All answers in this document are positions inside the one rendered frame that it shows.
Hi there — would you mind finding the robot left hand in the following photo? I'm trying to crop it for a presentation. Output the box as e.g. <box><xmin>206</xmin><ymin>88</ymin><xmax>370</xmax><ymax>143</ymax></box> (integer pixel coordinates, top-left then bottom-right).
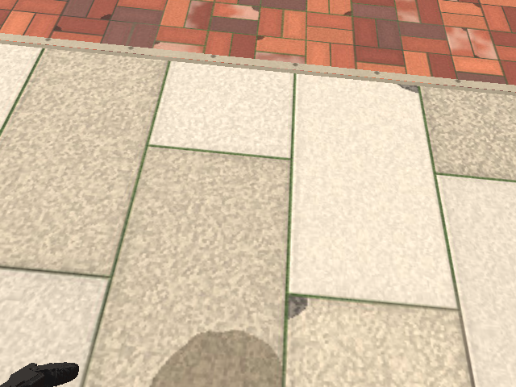
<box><xmin>0</xmin><ymin>362</ymin><xmax>79</xmax><ymax>387</ymax></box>

